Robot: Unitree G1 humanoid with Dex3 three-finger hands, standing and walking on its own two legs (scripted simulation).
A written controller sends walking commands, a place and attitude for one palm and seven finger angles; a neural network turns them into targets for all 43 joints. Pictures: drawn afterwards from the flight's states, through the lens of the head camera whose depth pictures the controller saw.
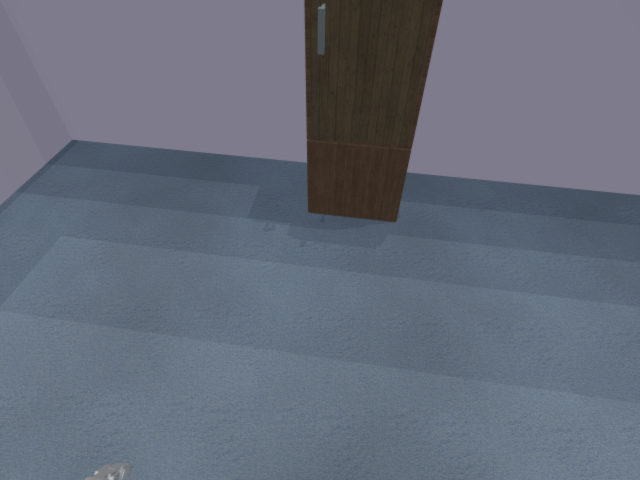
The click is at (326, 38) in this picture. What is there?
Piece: cupboard door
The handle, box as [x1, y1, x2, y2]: [318, 4, 325, 54]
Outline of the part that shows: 325,4 322,4 320,7 318,7 318,53 323,54 324,52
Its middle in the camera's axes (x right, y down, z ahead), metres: +0.00 -0.65 +1.20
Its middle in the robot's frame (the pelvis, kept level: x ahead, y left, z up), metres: +1.34 +0.06 +0.06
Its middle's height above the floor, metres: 0.83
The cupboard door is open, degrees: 0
